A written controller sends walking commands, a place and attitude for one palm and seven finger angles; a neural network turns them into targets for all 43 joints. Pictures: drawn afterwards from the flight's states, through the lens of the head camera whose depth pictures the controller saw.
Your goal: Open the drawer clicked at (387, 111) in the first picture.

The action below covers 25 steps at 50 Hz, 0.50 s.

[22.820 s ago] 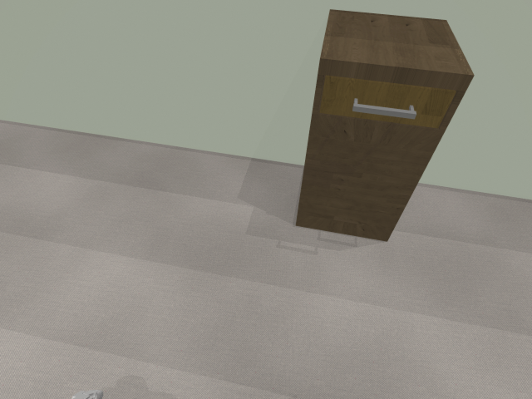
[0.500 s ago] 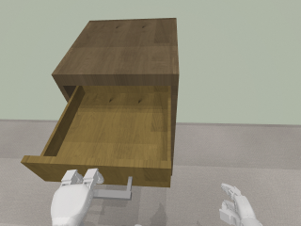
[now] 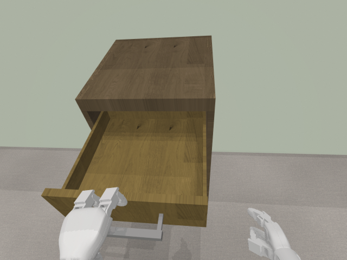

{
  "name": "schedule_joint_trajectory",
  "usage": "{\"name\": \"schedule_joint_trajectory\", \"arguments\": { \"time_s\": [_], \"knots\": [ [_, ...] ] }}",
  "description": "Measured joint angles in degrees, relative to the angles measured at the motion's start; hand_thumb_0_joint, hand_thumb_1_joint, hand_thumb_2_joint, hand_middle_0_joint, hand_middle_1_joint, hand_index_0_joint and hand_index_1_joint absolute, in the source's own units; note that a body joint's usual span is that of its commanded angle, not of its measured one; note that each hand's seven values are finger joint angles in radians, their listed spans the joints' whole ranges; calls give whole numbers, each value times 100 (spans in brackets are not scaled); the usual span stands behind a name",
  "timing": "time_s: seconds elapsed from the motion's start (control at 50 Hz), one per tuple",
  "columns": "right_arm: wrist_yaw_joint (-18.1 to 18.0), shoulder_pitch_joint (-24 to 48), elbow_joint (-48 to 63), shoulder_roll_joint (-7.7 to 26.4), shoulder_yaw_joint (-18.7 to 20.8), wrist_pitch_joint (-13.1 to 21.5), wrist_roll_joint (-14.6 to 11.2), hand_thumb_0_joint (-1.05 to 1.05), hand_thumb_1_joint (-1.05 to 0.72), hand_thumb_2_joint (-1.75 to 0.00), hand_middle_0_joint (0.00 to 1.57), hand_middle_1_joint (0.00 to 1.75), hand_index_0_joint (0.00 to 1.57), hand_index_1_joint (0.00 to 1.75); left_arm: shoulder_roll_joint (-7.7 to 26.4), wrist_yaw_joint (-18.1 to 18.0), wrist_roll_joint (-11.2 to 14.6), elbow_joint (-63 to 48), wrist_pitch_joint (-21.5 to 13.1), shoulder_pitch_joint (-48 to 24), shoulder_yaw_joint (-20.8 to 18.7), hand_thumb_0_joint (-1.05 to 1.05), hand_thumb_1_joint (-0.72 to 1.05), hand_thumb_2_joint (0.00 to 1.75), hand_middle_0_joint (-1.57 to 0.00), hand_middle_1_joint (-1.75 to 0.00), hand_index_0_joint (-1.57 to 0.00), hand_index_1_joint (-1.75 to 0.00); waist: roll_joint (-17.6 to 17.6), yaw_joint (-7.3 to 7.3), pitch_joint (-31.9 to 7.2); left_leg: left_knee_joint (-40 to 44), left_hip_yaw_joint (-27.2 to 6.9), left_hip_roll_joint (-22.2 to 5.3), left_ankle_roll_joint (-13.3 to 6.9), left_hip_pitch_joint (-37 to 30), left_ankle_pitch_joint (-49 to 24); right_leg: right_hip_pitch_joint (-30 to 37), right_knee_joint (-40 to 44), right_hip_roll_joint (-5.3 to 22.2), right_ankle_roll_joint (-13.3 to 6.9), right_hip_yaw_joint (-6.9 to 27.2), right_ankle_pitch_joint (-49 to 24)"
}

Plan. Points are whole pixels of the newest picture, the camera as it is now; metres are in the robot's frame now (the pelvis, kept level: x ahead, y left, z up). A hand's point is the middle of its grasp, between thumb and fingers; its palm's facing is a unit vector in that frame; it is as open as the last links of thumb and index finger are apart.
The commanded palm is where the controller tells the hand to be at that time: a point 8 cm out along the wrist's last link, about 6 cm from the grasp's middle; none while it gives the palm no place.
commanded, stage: lift the hand off the handle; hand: left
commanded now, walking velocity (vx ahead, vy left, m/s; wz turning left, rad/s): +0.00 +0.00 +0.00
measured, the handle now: (123, 224) +0.21 +0.16 -0.02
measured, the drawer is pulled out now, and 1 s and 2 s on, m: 0.30 0.30 0.30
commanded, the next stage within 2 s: draw the hand back to the body in 0.50 s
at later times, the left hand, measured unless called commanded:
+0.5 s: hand (100, 213) +0.18 +0.16 +0.12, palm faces +0.12 -0.20 -0.97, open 13.8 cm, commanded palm +0.14 +0.16 +0.17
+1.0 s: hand (77, 208) +0.18 +0.20 +0.12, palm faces +0.07 -0.15 -0.99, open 13.8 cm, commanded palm +0.14 +0.20 +0.19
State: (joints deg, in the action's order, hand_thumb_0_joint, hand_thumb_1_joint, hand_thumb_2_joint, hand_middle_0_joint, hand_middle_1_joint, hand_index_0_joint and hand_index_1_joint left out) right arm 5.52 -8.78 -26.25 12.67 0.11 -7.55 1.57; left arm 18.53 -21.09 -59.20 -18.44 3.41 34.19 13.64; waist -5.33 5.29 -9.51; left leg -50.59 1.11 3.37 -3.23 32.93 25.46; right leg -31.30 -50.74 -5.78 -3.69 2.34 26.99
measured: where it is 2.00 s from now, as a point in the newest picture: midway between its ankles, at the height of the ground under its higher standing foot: outside the picture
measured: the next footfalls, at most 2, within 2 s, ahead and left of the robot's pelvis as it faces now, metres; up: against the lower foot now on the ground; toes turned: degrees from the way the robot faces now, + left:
none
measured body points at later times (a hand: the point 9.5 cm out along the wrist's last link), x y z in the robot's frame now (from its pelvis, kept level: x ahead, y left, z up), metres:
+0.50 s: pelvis +0.01 -0.01 +0.02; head -0.01 -0.07 +0.46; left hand +0.17 +0.17 +0.17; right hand +0.23 -0.20 -0.06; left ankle +0.00 +0.08 -0.69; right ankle -0.02 -0.09 -0.69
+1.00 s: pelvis +0.01 -0.01 +0.03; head +0.01 -0.06 +0.48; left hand +0.17 +0.20 +0.18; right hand +0.24 -0.22 -0.05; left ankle +0.00 +0.08 -0.69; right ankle -0.02 -0.09 -0.69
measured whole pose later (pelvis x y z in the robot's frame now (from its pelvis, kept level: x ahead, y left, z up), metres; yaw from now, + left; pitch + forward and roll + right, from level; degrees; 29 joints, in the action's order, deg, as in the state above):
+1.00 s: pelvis +0.01 -0.01 +0.03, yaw +0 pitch +4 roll +0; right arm 3.3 -8.2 -27.0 15.1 -0.9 -8.1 -0.5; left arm 25.9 -9.0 -51.5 -30.2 4.8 35.2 2.8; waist -6.0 6.2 -6.4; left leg -37.9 0.4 2.1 -2.1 20.8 20.8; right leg -18.9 -36.9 -6.7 -4.6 3.0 21.3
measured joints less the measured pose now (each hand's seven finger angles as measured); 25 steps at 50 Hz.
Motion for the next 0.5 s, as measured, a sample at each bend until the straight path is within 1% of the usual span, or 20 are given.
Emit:
{"name": "schedule_joint_trajectory", "arguments": {
  "time_s": [0.12,0.24,0.36,0.44,0.5],
  "knots": [
    [49,15,-22,6,-36,-9,-47,1,-90,-90,20,30,20,30,-3,158,7,-383,107,-143,6,0,-49,30,-35,-122,-35,-121,-40,55,19,136,14,-2,-1,-184,-33,175,127,1,4,29,-37],
    [72,33,-54,-10,-97,-36,-157,1,-90,-90,20,30,20,30,-1,477,144,-618,297,-275,28,0,-49,30,-33,-121,-33,-120,-71,41,37,402,50,-17,17,-472,-115,430,353,-8,-3,91,-121],
    [116,12,30,27,-121,-47,-175,1,-90,-90,20,30,20,30,125,727,273,-1040,388,-92,-17,0,-49,30,-32,-120,-32,-120,-113,41,63,613,68,-65,49,-696,-181,641,571,-49,-32,131,-214],
    [112,19,54,88,-119,-64,-182,1,-90,-90,20,30,20,30,241,795,351,-1317,385,67,-113,0,-49,30,-32,-120,-32,-120,-132,61,97,710,58,-89,73,-812,-215,760,682,-70,-52,131,-261],
    [86,52,22,119,-108,-71,-193,1,-90,-90,20,30,20,30,290,835,377,-1292,377,73,-242,0,-49,30,-32,-120,-32,-120,-125,74,152,793,34,-98,95,-891,-261,845,770,-77,-70,114,-305]
  ]
}}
